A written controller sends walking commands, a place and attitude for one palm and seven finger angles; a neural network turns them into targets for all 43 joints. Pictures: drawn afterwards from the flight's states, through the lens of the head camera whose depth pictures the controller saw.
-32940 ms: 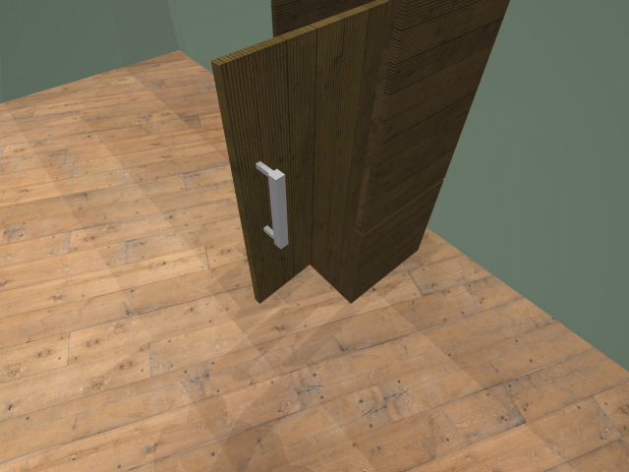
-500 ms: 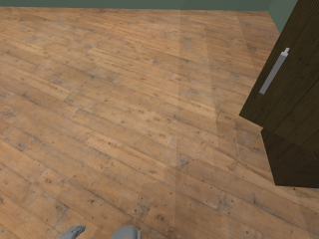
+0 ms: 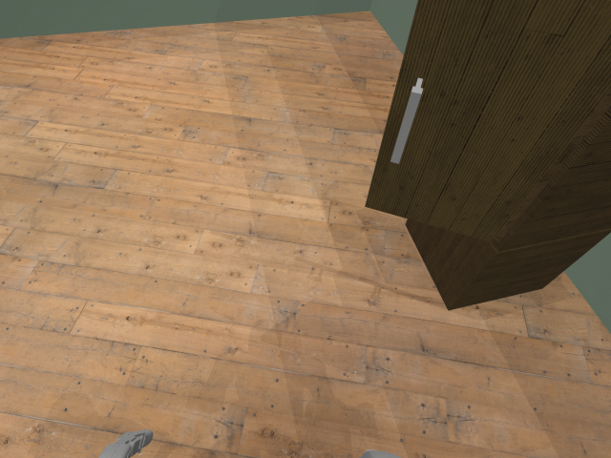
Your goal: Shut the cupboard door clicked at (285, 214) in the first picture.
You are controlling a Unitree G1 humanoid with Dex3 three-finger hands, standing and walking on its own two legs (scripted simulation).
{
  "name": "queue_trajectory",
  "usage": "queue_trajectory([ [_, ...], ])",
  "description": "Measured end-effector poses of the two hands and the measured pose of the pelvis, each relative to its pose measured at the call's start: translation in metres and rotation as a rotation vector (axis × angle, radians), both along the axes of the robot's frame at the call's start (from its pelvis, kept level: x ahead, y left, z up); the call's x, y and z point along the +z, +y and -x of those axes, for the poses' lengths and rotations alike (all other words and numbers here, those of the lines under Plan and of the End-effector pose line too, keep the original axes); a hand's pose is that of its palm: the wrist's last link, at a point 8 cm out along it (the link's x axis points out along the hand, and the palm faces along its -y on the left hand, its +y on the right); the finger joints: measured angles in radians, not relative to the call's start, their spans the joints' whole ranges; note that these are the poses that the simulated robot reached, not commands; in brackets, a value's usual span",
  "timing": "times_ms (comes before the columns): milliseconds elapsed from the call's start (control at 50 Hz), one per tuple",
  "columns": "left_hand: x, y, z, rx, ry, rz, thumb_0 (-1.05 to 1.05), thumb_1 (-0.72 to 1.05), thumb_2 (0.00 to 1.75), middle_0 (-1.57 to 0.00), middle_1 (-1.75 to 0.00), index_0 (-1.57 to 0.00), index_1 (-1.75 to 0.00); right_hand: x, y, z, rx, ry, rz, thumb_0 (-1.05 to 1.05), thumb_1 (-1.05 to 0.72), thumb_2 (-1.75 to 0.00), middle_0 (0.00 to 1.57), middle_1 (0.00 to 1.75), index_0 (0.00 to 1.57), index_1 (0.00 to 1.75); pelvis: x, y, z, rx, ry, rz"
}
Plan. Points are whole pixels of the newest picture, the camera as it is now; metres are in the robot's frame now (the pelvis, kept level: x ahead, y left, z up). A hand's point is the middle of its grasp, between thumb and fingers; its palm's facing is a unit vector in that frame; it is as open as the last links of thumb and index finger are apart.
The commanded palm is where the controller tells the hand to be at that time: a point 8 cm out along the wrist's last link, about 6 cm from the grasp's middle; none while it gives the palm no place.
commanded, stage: turn to face it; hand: left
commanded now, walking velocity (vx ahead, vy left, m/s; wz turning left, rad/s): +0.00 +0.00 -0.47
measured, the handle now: (406, 122) +0.74 -0.18 -0.02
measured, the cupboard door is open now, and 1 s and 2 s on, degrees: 57 57 57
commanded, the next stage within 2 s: take the last steps up to it in 0.42 s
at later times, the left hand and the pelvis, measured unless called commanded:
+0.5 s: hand out of the picture +0.14 +0.19 -0.18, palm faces -0.18 -0.97 -0.17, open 7.3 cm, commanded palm none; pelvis +0.03 +0.01 +0.00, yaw -12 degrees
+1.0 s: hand (251, 417) +0.19 +0.09 -0.16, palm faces -0.32 -0.93 -0.20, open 7.3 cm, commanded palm none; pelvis +0.07 -0.06 +0.00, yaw -19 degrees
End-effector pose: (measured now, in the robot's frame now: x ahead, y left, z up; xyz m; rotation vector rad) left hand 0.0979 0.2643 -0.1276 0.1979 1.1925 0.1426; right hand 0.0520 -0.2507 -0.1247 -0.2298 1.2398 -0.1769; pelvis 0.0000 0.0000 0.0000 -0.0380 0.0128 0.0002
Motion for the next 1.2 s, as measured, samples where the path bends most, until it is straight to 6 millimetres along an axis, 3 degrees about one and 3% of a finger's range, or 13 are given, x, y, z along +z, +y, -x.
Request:
queue_trajectory([
  [100, 0.000, -0.025, -0.032, -0.084, -0.066, -0.046, 0.00, 0.91, 0.90, -0.20, -0.30, -0.20, -0.30, -0.027, -0.031, 0.024, -0.096, 0.052, -0.013, 0.00, -0.90, -0.90, 0.20, 0.30, 0.20, 0.30, -0.016, -0.017, -0.005, -0.052, -0.001, -0.022],
  [200, 0.005, -0.041, -0.031, -0.122, -0.031, -0.040, 0.00, 0.91, 0.90, -0.20, -0.30, -0.20, -0.30, -0.017, -0.041, 0.022, -0.144, 0.041, 0.003, 0.01, -0.91, -0.90, 0.20, 0.30, 0.20, 0.29, -0.006, -0.018, -0.007, -0.097, -0.002, -0.032],
  [320, -0.005, -0.044, -0.029, -0.152, 0.019, 0.006, 0.00, 0.91, 0.90, -0.20, -0.30, -0.21, -0.30, 0.000, -0.031, 0.008, -0.168, -0.021, 0.014, 0.01, -0.91, -0.90, 0.19, 0.30, 0.20, 0.29, -0.001, -0.010, -0.015, -0.144, 0.003, -0.032],
  [460, -0.029, -0.026, -0.039, -0.162, 0.062, 0.048, 0.00, 0.91, 0.90, -0.20, -0.30, -0.21, -0.30, 0.007, -0.002, 0.007, -0.185, -0.060, 0.053, 0.00, -0.91, -0.90, 0.19, 0.30, 0.20, 0.29, -0.009, 0.011, -0.026, -0.204, -0.003, -0.013],
  [560, -0.019, -0.020, -0.049, -0.189, 0.074, 0.045, 0.00, 0.91, 0.90, -0.20, -0.30, -0.20, -0.30, 0.013, 0.016, 0.027, -0.219, -0.013, 0.035, 0.00, -0.90, -0.90, 0.20, 0.30, 0.20, 0.30, 0.002, 0.015, -0.028, -0.234, -0.006, 0.004],
  [660, -0.010, -0.027, -0.061, -0.243, 0.085, 0.037, 0.00, 0.91, 0.90, -0.20, -0.30, -0.20, -0.30, 0.010, 0.022, 0.055, -0.290, 0.028, 0.002, 0.00, -0.90, -0.90, 0.20, 0.30, 0.20, 0.30, 0.008, 0.010, -0.032, -0.275, -0.001, 0.007],
  [740, -0.004, -0.047, -0.079, -0.310, 0.085, 0.033, 0.01, 0.91, 0.90, -0.20, -0.30, -0.20, -0.30, 0.005, 0.017, 0.086, -0.372, 0.070, -0.021, 0.00, -0.90, -0.90, 0.20, 0.30, 0.21, 0.30, 0.008, -0.002, -0.036, -0.310, 0.000, 0.001],
  [840, -0.002, -0.087, -0.110, -0.378, 0.023, 0.026, 0.01, 0.91, 0.90, -0.20, -0.30, -0.20, -0.30, -0.009, -0.004, 0.128, -0.459, 0.157, -0.043, 0.00, -0.90, -0.90, 0.20, 0.30, 0.21, 0.30, 0.000, -0.031, -0.043, -0.337, -0.006, -0.018],
  [900, -0.003, -0.107, -0.119, -0.368, -0.019, 0.019, 0.00, 0.91, 0.90, -0.20, -0.30, -0.20, -0.30, -0.017, -0.022, 0.138, -0.475, 0.222, -0.047, 0.00, -0.90, -0.90, 0.20, 0.30, 0.20, 0.30, -0.006, -0.046, -0.049, -0.334, -0.014, -0.014],
  [940, -0.001, -0.115, -0.115, -0.350, -0.017, 0.022, 0.00, 0.91, 0.90, -0.20, -0.30, -0.20, -0.30, -0.014, -0.034, 0.129, -0.469, 0.232, -0.041, 0.01, -0.91, -0.90, 0.20, 0.30, 0.20, 0.29, -0.002, -0.053, -0.056, -0.332, -0.016, -0.014],
  [1000, -0.004, -0.124, -0.105, -0.334, 0.035, 0.027, 0.00, 0.91, 0.90, -0.20, -0.30, -0.20, -0.30, -0.006, -0.054, 0.098, -0.451, 0.181, -0.026, 0.01, -0.91, -0.90, 0.19, 0.30, 0.20, 0.29, 0.003, -0.063, -0.069, -0.333, -0.015, -0.019],
  [1120, -0.024, -0.133, -0.089, -0.299, 0.184, 0.058, 0.00, 0.91, 0.90, -0.20, -0.30, -0.20, -0.30, 0.002, -0.080, 0.008, -0.392, 0.039, 0.002, 0.01, -0.91, -0.90, 0.19, 0.30, 0.20, 0.29, 0.000, -0.079, -0.105, -0.328, -0.007, -0.003],
  [1200, -0.045, -0.133, -0.094, -0.273, 0.270, 0.077, 0.00, 0.91, 0.90, -0.20, -0.30, -0.20, -0.30, -0.003, -0.088, -0.050, -0.352, -0.048, 0.030, 0.00, -0.91, -0.90, 0.19, 0.30, 0.20, 0.29, -0.014, -0.084, -0.138, -0.343, -0.013, 0.004],
])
